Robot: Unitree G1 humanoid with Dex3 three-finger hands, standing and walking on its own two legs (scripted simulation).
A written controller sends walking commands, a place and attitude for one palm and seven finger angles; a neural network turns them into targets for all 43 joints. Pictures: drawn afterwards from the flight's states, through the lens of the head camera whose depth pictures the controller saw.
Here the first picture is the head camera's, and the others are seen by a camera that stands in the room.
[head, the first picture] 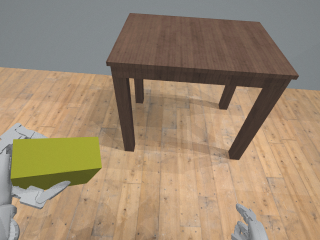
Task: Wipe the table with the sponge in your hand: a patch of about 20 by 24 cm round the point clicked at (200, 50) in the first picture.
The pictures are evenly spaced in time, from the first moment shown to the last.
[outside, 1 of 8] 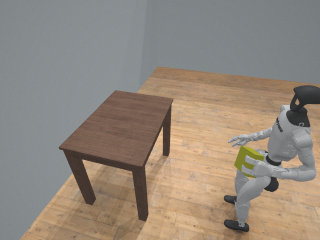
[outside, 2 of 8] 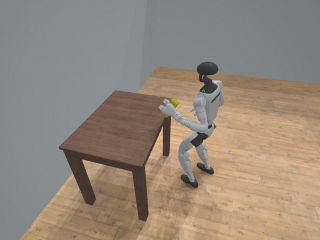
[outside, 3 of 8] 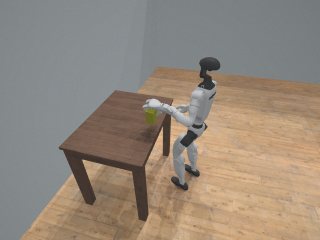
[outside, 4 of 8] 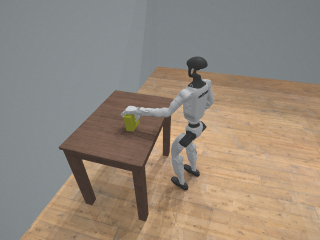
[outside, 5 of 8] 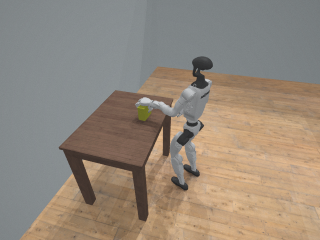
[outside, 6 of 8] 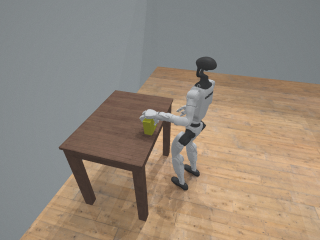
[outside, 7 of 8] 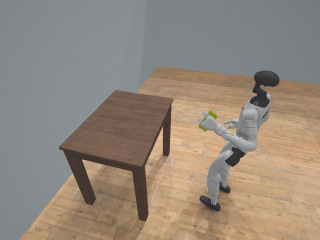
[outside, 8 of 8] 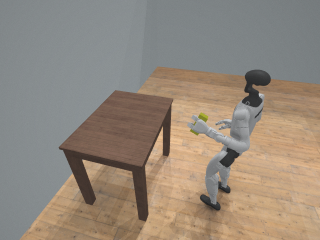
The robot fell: no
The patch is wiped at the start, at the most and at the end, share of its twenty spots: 0.00 1.00 1.00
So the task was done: yes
